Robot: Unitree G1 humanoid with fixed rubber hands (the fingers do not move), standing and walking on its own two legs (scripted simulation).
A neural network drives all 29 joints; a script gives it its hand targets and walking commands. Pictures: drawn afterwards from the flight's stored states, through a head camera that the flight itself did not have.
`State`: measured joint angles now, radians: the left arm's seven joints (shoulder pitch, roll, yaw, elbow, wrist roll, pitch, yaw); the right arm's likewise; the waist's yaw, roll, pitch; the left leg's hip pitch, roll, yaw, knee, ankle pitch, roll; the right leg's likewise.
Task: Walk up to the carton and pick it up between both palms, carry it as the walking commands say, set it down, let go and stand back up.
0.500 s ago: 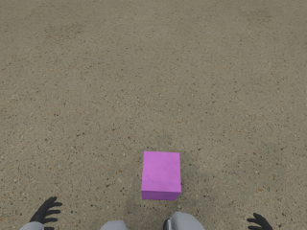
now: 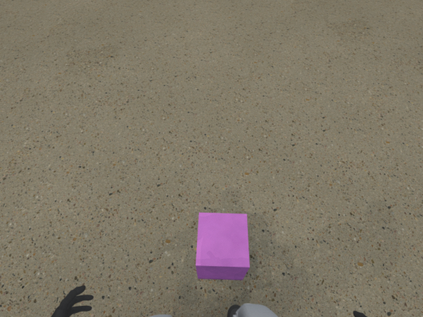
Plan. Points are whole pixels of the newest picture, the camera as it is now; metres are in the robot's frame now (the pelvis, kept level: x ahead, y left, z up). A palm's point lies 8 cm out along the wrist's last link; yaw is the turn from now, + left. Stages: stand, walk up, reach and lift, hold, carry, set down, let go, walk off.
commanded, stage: walk up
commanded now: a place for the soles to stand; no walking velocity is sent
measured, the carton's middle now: (221, 247) +0.42 -0.03 -0.64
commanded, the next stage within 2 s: reach and lift in 1.70 s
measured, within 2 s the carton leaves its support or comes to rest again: neither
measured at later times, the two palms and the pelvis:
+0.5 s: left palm out of the picture +0.06 +0.31 -0.13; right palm out of the picture -0.01 -0.31 -0.11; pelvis -0.05 +0.00 -0.01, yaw -5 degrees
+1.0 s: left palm out of the picture +0.09 +0.27 -0.10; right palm out of the picture -0.01 -0.31 -0.11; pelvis -0.04 -0.01 +0.01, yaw -4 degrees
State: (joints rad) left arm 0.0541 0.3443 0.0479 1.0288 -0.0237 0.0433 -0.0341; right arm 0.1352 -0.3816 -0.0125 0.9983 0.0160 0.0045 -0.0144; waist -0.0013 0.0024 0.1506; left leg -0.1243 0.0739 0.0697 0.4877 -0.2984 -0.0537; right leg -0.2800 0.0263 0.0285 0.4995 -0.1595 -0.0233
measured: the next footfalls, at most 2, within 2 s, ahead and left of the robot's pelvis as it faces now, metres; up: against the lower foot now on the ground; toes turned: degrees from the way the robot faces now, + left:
right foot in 0.50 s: -0.01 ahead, -0.14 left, +0.00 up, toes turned -1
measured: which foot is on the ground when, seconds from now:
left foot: down 0.00-1.00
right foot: down 0.00-0.28, up 0.30-0.48, down 0.50-1.00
